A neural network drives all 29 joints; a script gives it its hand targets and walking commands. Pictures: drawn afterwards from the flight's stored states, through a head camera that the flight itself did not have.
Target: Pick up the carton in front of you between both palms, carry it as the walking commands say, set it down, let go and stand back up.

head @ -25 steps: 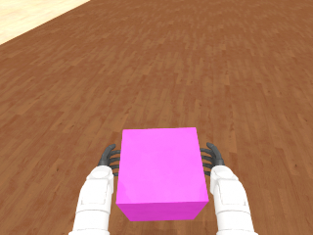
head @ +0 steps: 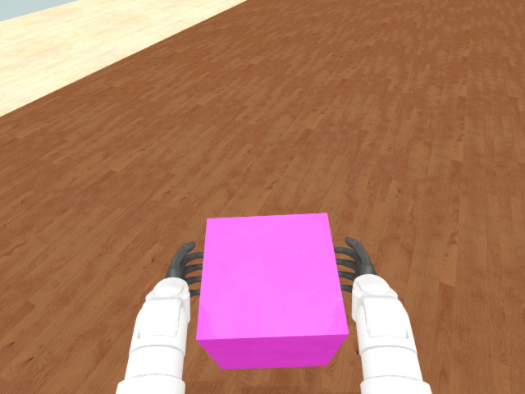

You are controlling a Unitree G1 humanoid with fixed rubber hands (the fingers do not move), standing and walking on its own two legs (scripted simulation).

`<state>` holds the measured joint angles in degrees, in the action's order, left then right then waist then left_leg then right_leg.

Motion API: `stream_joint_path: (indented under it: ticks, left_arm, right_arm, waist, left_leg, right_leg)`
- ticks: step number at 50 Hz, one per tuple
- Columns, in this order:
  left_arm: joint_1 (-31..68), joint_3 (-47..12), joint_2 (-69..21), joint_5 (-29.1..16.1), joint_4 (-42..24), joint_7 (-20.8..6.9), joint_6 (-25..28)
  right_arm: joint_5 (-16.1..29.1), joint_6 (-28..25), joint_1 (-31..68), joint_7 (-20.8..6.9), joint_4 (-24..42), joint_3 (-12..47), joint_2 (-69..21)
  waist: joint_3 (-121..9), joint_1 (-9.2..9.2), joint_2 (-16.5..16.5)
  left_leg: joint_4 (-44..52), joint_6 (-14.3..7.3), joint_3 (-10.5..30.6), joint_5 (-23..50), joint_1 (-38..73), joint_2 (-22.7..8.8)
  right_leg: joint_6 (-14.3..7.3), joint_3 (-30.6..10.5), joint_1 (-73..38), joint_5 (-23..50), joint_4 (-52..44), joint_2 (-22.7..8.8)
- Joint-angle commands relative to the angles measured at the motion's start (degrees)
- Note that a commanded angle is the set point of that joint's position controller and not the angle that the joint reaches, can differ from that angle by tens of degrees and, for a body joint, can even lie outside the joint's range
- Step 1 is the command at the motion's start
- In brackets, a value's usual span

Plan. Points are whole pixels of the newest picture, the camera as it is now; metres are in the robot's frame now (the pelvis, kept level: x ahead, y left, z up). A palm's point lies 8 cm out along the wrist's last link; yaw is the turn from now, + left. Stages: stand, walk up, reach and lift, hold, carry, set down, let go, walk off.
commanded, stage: hold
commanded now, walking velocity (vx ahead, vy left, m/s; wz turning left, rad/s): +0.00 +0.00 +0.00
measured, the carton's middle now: (270, 297) +0.32 +0.00 -0.06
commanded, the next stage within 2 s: set down in 0.36 s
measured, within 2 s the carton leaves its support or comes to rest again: neither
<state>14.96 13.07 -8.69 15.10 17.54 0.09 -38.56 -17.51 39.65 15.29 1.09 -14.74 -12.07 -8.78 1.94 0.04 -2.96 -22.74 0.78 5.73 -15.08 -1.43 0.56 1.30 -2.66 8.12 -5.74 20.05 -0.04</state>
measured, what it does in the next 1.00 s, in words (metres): lowers itself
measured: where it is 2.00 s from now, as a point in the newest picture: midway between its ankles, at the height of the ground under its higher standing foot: outside the picture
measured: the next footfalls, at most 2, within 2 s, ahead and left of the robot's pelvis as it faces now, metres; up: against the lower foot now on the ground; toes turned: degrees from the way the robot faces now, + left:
none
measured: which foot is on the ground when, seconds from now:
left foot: down 0.00-1.00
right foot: down 0.00-1.00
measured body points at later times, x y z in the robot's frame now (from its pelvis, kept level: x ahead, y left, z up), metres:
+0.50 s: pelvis +0.00 -0.03 +0.00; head -0.03 -0.05 +0.45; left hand +0.31 +0.13 +0.03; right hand +0.31 -0.17 +0.03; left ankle -0.02 +0.13 -0.74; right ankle +0.07 -0.13 -0.74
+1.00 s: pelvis -0.03 +0.00 -0.06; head +0.20 -0.03 +0.32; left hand +0.38 +0.12 -0.16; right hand +0.36 -0.18 -0.16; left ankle -0.02 +0.13 -0.74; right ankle +0.07 -0.13 -0.74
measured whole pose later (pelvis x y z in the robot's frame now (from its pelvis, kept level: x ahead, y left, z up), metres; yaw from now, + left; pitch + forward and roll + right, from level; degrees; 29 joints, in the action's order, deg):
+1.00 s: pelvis -0.03 +0.00 -0.06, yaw +1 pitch +28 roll +1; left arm 34.7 21.5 -9.8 14.4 30.6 5.4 -10.8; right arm -18.2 11.6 35.1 1.0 -26.8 -26.0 -8.1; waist 1.4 2.9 -2.9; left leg -50.6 1.2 5.6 -21.3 -57.6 4.9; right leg 2.8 -6.6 63.8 -10.9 46.4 0.5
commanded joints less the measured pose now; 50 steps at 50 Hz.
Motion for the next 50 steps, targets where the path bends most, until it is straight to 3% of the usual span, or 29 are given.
stream_joint_path:
  ticks: [1, 7, 21, 25, 30, 34, 37, 40, 45, 50]
  left_arm:
    - [29.85, -30.09, -53.28, -13.98, -2.66, -15.52, 2.89]
    - [29.31, -28.3, -53.91, -12.92, -1.67, -15.92, 2.96]
    - [32.74, -26.87, -54.09, -12.27, -0.52, -16.63, 3.34]
    - [38.32, -23.51, -54.28, -10.06, 4.81, -16.64, 4.53]
    - [45.19, -13.59, -51.6, -3.87, 14.88, -15.02, 8.14]
    - [45.49, -4.78, -45.45, 2.24, 19.22, -12.01, 12.36]
    - [43.59, -1.96, -41.01, 4.28, 20.11, -10.32, 17.25]
    - [43.37, -4.44, -41.7, 3.29, 19.41, -9.56, 22.9]
    - [48.05, -16.66, -46.97, -2.83, 16.71, -9.57, 30.64]
    - [53.7, -29.02, -48.86, -9.26, 10.49, -9.5, 32.12]
  right_arm:
    - [15.21, -1.93, 24.34, -15.57, 0.36, 31.19, -55.58]
    - [15.92, -1.7, 26.16, -16.34, 1.06, 32.22, -55.85]
    - [15.26, -1.46, 28.39, -16.81, -0.95, 30.45, -55.37]
    - [12.73, -2.8, 33.61, -17.28, -6.51, 25.17, -53.86]
    - [6.46, -6.59, 40.71, -16.98, -16.49, 13.35, -49.02]
    - [0.69, -11.03, 41.34, -15.29, -21.26, 3.71, -42.08]
    - [-1.91, -15.66, 39.5, -14.39, -22.68, 0.48, -38.36]
    - [-1.43, -21.25, 39.34, -14.4, -22.68, 2.61, -39.73]
    - [3.02, -29.0, 43.95, -15.25, -20.43, 13.06, -45.79]
    - [7.37, -30.56, 48.77, -15.04, -13.7, 22.73, -48.66]
  waist:
    - [-13.27, 0.28, 3.04]
    - [-14.49, -0.47, 4.02]
    - [-14.52, 0.45, 4.24]
    - [-11.97, 1.3, 3.03]
    - [-9.02, 2.61, 1.93]
    - [-8.3, 2.92, 1.31]
    - [-12.2, 2.74, 1.55]
    - [-20.14, 2.42, 1.29]
    - [-41.37, 2.96, 1.65]
    - [-65.15, 4.29, 3.29]
  left_leg:
    - [7.12, -1.26, -0.97, 4.43, -14.59, 4.44]
    - [7.17, -2.33, -1.61, 1.5, -16.05, 5.07]
    - [7.24, -2.55, -1.42, -1.3, -17.56, 5.28]
    - [6.35, -2.45, -1.46, -5.57, -20.25, 5.14]
    - [2.55, -2.14, -1.34, -9.06, -26.69, 4.97]
    - [-1.84, -1.28, -1.74, -6.55, -32.03, 5.51]
    - [-5.88, -0.46, -2.28, -0.31, -35.61, 6.28]
    - [-10.27, 0.23, -2.94, 5.35, -38.67, 7.22]
    - [-19.24, 1.99, -3.17, 17.08, -45.4, 7.97]
    - [-27.6, 3.64, -4.31, 23.92, -54.65, 8.21]
  right_leg:
    - [-0.7, -0.12, -18.85, 3.62, -0.29, 5.53]
    - [0.1, -1.01, -20.45, 1.69, -1.12, 4.16]
    - [0.42, -1.25, -20.29, -1.93, -1.96, 3.29]
    - [-0.19, -0.57, -17.57, -7.66, -0.81, 3.64]
    - [-1.12, 0.26, -12.23, -9.53, 3.58, 4.64]
    - [-1.44, 1.5, -4.83, -4.74, 8.32, 5.6]
    - [-1.09, 2.13, 1.68, 3.3, 12.76, 6.15]
    - [-0.9, 2.11, 6.37, 10.14, 17.96, 6.45]
    - [-1.18, 1.3, 9.52, 24.03, 27.62, 6.22]
    - [-0.93, 1.61, 9.22, 34.99, 36.86, 5.47]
